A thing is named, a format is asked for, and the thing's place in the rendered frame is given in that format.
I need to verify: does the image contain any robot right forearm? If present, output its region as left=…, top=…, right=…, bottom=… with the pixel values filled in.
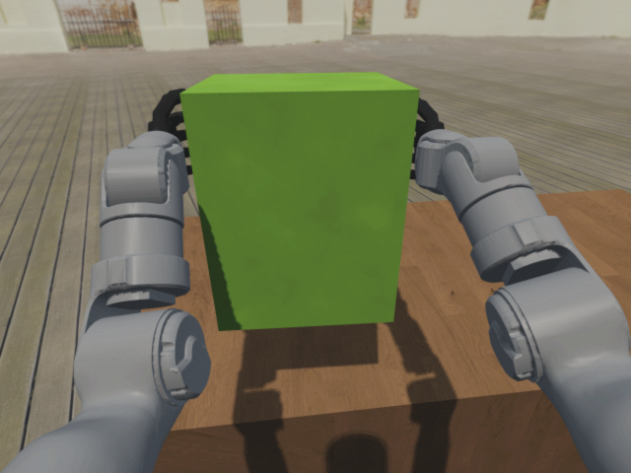
left=415, top=129, right=631, bottom=351

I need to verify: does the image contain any robot left upper arm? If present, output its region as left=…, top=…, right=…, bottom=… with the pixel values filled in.
left=0, top=308, right=211, bottom=473

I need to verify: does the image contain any pedestal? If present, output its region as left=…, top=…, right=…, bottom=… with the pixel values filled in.
left=141, top=189, right=631, bottom=473

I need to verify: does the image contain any robot right upper arm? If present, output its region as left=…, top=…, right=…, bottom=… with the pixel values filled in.
left=485, top=267, right=631, bottom=473

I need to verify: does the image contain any left robot hand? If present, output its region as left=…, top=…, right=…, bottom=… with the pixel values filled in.
left=148, top=89, right=193, bottom=175

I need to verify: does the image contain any carton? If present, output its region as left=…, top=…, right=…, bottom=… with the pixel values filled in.
left=179, top=72, right=420, bottom=331

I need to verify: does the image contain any robot left forearm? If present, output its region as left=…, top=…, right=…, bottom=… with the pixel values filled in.
left=74, top=131, right=190, bottom=398

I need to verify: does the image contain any right robot hand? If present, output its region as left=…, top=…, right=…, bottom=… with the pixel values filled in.
left=410, top=98, right=445, bottom=179

